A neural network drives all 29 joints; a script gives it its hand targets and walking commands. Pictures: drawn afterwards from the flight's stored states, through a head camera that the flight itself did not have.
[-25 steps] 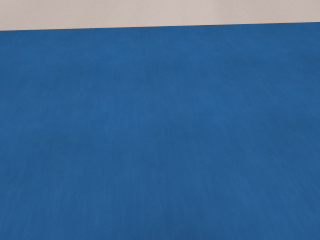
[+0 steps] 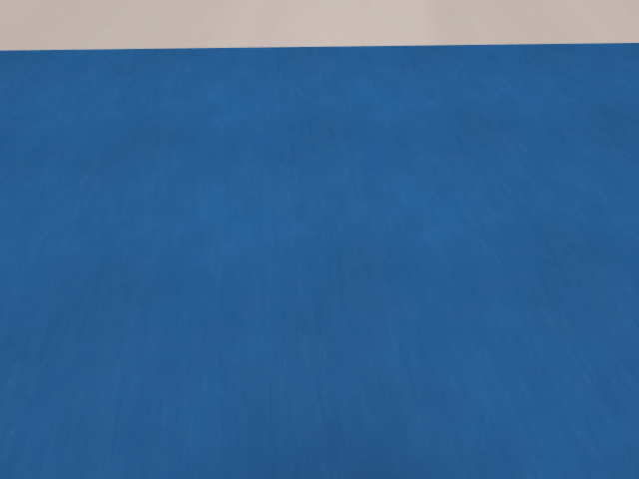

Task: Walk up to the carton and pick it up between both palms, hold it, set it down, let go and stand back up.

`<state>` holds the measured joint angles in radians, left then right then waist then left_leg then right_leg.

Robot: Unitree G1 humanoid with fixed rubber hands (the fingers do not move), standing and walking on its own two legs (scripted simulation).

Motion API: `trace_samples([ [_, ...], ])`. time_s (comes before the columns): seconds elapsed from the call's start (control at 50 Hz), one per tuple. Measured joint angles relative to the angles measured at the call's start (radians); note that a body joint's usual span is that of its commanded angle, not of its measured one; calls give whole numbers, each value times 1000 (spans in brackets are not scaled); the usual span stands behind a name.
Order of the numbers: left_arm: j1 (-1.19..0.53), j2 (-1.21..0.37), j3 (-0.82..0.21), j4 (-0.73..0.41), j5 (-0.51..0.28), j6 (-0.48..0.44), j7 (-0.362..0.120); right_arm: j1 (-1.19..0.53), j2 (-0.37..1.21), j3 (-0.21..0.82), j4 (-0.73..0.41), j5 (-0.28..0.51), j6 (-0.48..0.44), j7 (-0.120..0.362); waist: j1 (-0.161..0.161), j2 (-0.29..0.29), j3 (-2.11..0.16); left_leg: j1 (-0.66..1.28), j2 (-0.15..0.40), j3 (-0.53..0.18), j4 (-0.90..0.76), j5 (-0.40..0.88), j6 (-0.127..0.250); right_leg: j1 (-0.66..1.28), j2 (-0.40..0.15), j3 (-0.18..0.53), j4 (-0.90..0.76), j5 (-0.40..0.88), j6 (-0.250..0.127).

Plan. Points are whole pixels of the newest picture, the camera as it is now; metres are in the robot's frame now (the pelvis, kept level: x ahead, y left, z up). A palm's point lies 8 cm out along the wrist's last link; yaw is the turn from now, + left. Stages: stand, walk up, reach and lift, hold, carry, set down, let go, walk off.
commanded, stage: stand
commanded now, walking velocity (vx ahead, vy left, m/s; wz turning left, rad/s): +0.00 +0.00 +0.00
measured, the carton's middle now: out of the picture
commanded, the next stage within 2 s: walk up in 0.56 s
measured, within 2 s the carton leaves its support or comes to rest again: neither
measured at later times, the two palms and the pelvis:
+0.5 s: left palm out of the picture -0.03 +0.19 -0.16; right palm out of the picture -0.03 -0.19 -0.15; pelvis +0.00 +0.00 +0.00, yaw +0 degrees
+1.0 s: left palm out of the picture +0.05 +0.23 -0.16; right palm out of the picture -0.03 -0.26 -0.15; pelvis -0.05 -0.01 -0.01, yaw -7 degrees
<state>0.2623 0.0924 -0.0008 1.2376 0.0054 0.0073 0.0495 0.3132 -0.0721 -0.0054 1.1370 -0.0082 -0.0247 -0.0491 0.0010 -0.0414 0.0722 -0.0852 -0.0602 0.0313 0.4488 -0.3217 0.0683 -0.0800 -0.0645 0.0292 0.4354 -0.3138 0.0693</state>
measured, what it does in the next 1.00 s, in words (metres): lifts its right foot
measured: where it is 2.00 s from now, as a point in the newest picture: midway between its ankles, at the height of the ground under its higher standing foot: outside the picture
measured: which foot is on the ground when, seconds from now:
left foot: down 0.00-1.00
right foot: down 0.00-0.80, up 0.82-1.00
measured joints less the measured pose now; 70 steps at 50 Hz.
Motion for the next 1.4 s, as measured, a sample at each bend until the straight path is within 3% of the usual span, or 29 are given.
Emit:
trace_samples([
  [0.76,20,-4,-7,-12,1,4,-3,9,4,1,6,3,-1,8,2,4,4,-13,-10,8,-4,13,12,-14,-11,8,-5,15,13],
  [0.82,-4,12,9,-51,4,23,3,-26,-7,-6,-13,-7,11,-13,18,3,26,-43,0,36,22,9,12,-111,-4,-6,133,9,-10],
  [0.88,-50,52,30,-107,20,42,17,-74,-32,-19,-58,-17,18,-35,12,-1,60,-78,17,70,66,-2,12,-248,31,-12,398,-141,-31],
  [0.94,-104,98,53,-171,32,55,19,-119,-64,-26,-95,-35,30,-48,2,-9,83,-116,29,98,114,-14,10,-353,56,-14,590,-191,-30],
  [1.0,-158,133,69,-238,38,61,8,-164,-104,-38,-120,-45,36,-49,-1,-3,107,-156,44,122,168,-29,3,-403,59,-16,657,-184,-21],
  [1.06,-196,158,78,-293,41,58,-9,-204,-144,-47,-143,-52,33,-45,4,11,128,-192,71,152,225,-47,-12,-404,48,-7,602,-166,-28],
  [1.12,-212,174,81,-330,40,48,-32,-230,-180,-51,-168,-46,34,-35,8,33,135,-233,114,177,302,-78,-37,-353,31,0,438,-124,-55],
  [1.16,-215,166,82,-340,39,29,-48,-249,-211,-52,-179,-32,43,-20,3,89,149,-270,178,161,391,-109,-49,-322,69,-26,358,-26,-81],
  [1.18,-213,162,77,-347,37,20,-56,-257,-222,-51,-186,-21,53,-17,-7,111,156,-304,180,120,460,-179,-50,-326,86,-41,364,-27,-93],
  [1.22,-204,156,62,-365,31,13,-61,-265,-231,-44,-197,-12,73,-19,-4,116,161,-370,130,35,634,-317,-62,-331,100,-39,351,-27,-113],
  [1.3,-174,151,38,-393,38,34,-38,-267,-223,-36,-210,4,73,-6,21,104,159,-429,69,-27,843,-280,-74,-313,134,-12,240,54,-136],
  [1.4,-156,151,31,-414,28,42,-32,-252,-205,-29,-254,16,59,7,35,78,163,-376,43,-42,750,-205,-97,-298,169,18,138,145,-145],
])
